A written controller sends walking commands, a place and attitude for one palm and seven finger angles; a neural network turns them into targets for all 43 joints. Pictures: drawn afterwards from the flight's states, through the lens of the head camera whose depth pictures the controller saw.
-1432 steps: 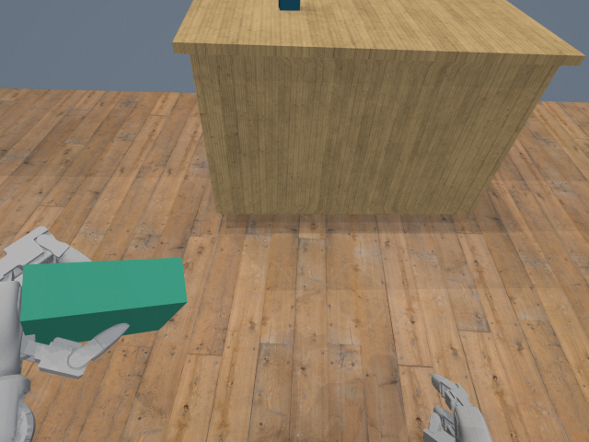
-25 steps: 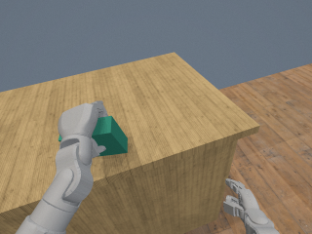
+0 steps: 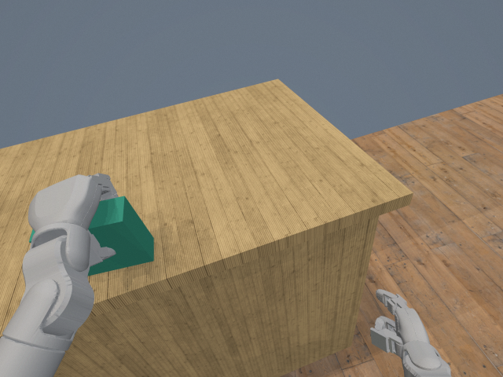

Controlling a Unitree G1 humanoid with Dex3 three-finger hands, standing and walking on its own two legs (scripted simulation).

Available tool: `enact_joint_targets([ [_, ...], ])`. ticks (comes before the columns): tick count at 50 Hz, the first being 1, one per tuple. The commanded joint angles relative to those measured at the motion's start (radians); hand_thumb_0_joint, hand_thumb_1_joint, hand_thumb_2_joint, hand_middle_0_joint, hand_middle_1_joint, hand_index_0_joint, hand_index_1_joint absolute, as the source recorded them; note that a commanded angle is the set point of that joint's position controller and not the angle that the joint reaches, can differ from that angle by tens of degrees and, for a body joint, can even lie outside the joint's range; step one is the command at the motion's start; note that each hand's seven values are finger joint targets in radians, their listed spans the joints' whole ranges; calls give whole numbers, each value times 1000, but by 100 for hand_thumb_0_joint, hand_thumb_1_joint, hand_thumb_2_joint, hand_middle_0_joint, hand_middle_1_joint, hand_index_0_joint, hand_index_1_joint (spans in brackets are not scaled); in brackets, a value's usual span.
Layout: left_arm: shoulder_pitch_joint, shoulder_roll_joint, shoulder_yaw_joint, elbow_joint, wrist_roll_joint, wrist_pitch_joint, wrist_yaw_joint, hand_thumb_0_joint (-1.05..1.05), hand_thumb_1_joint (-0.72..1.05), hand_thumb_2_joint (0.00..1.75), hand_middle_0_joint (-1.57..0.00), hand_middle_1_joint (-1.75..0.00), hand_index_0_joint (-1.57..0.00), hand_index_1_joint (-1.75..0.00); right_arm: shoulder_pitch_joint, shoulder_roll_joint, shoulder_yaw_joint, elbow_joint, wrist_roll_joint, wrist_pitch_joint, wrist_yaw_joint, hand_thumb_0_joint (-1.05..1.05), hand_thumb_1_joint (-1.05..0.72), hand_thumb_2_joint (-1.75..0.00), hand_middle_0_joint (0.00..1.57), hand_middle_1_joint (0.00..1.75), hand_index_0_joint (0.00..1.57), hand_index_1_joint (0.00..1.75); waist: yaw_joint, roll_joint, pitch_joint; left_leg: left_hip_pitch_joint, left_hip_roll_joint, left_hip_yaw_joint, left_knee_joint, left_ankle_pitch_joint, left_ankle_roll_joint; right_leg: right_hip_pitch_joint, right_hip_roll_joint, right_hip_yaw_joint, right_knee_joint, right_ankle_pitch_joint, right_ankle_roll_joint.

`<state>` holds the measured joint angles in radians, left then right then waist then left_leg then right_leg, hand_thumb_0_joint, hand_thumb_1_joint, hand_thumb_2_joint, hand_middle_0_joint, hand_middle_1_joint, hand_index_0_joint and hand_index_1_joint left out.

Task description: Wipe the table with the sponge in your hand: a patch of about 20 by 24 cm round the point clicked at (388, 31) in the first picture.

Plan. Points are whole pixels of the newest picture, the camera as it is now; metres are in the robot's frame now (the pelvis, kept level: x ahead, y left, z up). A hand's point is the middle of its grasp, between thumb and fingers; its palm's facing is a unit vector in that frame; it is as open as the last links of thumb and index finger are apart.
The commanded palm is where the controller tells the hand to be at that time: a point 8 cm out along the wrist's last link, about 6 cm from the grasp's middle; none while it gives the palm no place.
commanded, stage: wipe forward along the middle lane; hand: left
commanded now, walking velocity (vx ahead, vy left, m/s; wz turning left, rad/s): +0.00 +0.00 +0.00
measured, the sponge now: (106, 246) +0.27 +0.28 +0.11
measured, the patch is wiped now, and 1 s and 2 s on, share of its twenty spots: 0.95 0.95 0.95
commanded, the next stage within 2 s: slide back across to the first lane in 1.76 s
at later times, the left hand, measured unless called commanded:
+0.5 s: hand (92, 209) +0.30 +0.30 +0.17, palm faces +0.05 -0.07 -1.00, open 9.3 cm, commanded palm +0.27 +0.31 +0.21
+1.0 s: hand (98, 185) +0.35 +0.32 +0.17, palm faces -0.03 -0.02 -1.00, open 9.3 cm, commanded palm +0.33 +0.33 +0.20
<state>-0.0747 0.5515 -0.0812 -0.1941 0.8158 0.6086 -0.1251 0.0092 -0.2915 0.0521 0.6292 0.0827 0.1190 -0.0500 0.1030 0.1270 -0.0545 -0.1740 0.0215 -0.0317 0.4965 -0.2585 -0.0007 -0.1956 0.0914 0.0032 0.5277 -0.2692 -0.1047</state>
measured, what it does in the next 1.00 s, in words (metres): stands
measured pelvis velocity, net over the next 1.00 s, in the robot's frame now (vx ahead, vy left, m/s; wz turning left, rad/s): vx -0.01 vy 0.03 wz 0.05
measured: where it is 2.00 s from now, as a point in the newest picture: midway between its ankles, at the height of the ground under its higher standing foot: outside the picture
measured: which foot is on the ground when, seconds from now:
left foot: down 0.00-1.00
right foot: down 0.00-1.00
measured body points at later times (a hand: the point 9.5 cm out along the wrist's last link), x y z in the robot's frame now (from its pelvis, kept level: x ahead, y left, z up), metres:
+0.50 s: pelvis -0.02 +0.02 +0.00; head -0.05 -0.04 +0.45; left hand +0.29 +0.30 +0.22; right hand +0.21 -0.19 -0.09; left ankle +0.01 +0.16 -0.73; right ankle +0.01 -0.05 -0.73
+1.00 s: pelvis -0.01 +0.03 +0.00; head -0.03 -0.01 +0.45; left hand +0.35 +0.32 +0.22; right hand +0.16 -0.21 -0.12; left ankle +0.01 +0.16 -0.73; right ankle +0.01 -0.05 -0.73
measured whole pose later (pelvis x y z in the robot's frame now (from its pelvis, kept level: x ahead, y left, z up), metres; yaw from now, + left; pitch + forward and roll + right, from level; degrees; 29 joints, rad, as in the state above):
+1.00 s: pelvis -0.01 +0.03 +0.00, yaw +3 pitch +0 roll +0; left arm -0.63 0.53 -0.12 0.56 0.94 0.30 -0.17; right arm 0.18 -0.29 0.03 0.71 0.08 0.06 -0.09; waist 0.04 0.10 -0.06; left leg -0.26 -0.02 -0.07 0.46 -0.20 0.00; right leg -0.25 0.05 -0.03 0.46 -0.21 -0.06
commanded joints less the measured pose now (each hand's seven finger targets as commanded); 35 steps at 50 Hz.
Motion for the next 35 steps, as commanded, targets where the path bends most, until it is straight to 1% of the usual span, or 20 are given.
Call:
enact_joint_targets([
  [1,-262,233,139,-93,58,-48,8,0,10,130,-120,-160,-120,-160,-268,-67,-19,-183,-7,-97,-21,0,-90,-90,20,30,20,30,13,-121,-131,-15,-67,6,-1,175,50,62,-100,167,-147,159,57],
  [3,-334,242,129,-72,64,-71,-3,0,10,130,-120,-160,-120,-160,-268,-69,-19,-175,-4,-115,-32,0,-90,-90,20,30,20,30,0,-104,-103,-6,-66,-4,-13,129,49,17,-96,175,-175,64,53],
  [6,-442,226,90,79,94,-94,-5,0,10,130,-120,-160,-120,-160,-237,-77,-22,-141,-7,-129,-51,0,-90,-90,20,30,20,30,-21,-141,-54,-23,-66,-1,-18,73,46,-26,-101,163,-206,-28,56],
  [8,-507,230,78,115,115,-110,-10,0,10,130,-120,-160,-120,-160,-239,-76,-23,-142,-6,-144,-59,0,-90,-90,20,30,20,30,-19,-120,-59,-21,-67,-7,-30,47,44,-38,-101,174,-217,-88,48],
  [10,-571,224,55,219,143,-125,-13,0,10,130,-120,-160,-120,-160,-214,-80,-22,-121,-9,-151,-64,0,-90,-90,20,30,20,30,-25,-135,-62,-34,-67,-2,-39,29,40,-42,-103,146,-217,-121,49],
  [12,-575,230,70,240,151,-153,-14,0,10,130,-120,-160,-120,-160,-199,-80,-27,-119,-13,-152,-63,0,-90,-90,20,30,20,30,-13,-154,-115,-29,-69,-3,-40,45,40,-2,-104,136,-206,-85,48],
  [13,-563,254,100,224,151,-168,-11,0,10,130,-120,-160,-120,-160,-199,-80,-29,-130,-12,-160,-61,0,-90,-90,20,30,20,30,-2,-130,-148,-20,-72,-8,-47,53,40,18,-99,147,-199,-73,41],
  [14,-551,224,82,249,142,-178,-9,0,10,130,-120,-160,-120,-160,-188,-75,-25,-133,-16,-160,-60,0,-90,-90,20,30,20,30,1,-148,-159,-34,-71,1,-43,66,40,43,-107,118,-184,-45,46],
  [17,-513,217,98,303,121,-198,-7,0,10,130,-120,-160,-120,-160,-176,-81,-29,-125,-17,-146,-53,0,-90,-90,20,30,20,30,2,-177,-134,-53,-68,6,-41,65,36,43,-106,116,-184,-6,54],
  [18,-520,233,113,304,119,-203,-5,0,10,130,-120,-160,-120,-160,-172,-84,-29,-128,-15,-148,-50,0,-90,-90,20,30,20,30,-1,-152,-132,-53,-68,-1,-56,56,35,33,-99,115,-188,-28,50],
  [19,-539,205,84,325,120,-205,-1,0,10,130,-120,-160,-120,-160,-167,-84,-28,-127,-16,-147,-50,0,-90,-90,20,30,20,30,-6,-154,-100,-64,-67,8,-57,41,36,17,-100,95,-191,-53,55],
  [22,-617,198,63,363,147,-211,12,0,10,130,-120,-160,-120,-160,-147,-89,-34,-113,-15,-145,-49,0,-90,-90,20,30,20,30,-21,-137,-66,-59,-68,8,-75,16,37,-25,-89,74,-205,-88,52],
  [24,-639,206,63,384,169,-215,21,0,10,130,-120,-160,-120,-160,-129,-92,-38,-109,-16,-147,-50,0,-90,-90,20,30,20,30,-21,-136,-75,-55,-70,8,-81,18,39,-24,-84,67,-202,-88,47],
  [25,-649,180,41,392,170,-217,21,0,10,130,-120,-160,-120,-160,-126,-90,-40,-111,-15,-147,-51,0,-90,-90,20,30,20,30,-25,-158,-77,-55,-72,10,-80,19,40,-24,-85,65,-203,-80,49],
  [27,-639,190,50,451,162,-213,25,0,10,130,-120,-160,-120,-160,-113,-96,-44,-101,-15,-139,-53,0,-90,-90,20,30,20,30,-27,-202,-71,-67,-72,12,-77,7,41,-22,-88,71,-213,-102,57],
  [28,-665,198,52,472,161,-213,22,0,10,130,-120,-160,-120,-160,-106,-99,-42,-96,-10,-139,-53,0,-90,-90,20,30,20,30,-35,-178,-64,-65,-70,7,-94,-5,38,-35,-83,66,-216,-115,52],
  [29,-683,173,25,497,156,-212,21,0,10,130,-120,-160,-120,-160,-97,-100,-43,-94,-9,-138,-56,0,-90,-90,20,30,20,30,-38,-193,-63,-74,-70,14,-96,-20,39,-33,-85,51,-213,-131,59],
  [31,-709,192,30,553,157,-212,23,0,10,130,-120,-160,-120,-160,-82,-106,-45,-79,-7,-135,-57,0,-90,-90,20,30,20,30,-43,-191,-59,-89,-71,13,-97,-36,37,-39,-84,52,-215,-145,60],
  [33,-730,210,40,553,172,-217,21,0,10,130,-120,-160,-120,-160,-70,-107,-47,-83,-6,-132,-54,0,-90,-90,20,30,20,30,-42,-129,-95,-79,-73,7,-108,-18,35,-22,-78,47,-204,-109,50],
  [35,-741,162,-8,620,174,-217,13,0,10,130,-120,-160,-120,-160,-51,-106,-46,-80,-4,-129,-54,0,-90,-90,20,30,20,30,-56,-166,-70,-90,-70,9,-102,-19,40,-39,-78,35,-205,-96,55],
])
